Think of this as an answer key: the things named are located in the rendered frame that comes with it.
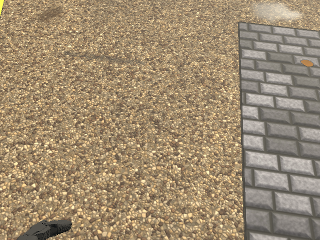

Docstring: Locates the left robot hand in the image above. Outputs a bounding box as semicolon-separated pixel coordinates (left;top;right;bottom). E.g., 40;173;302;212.
16;220;72;240

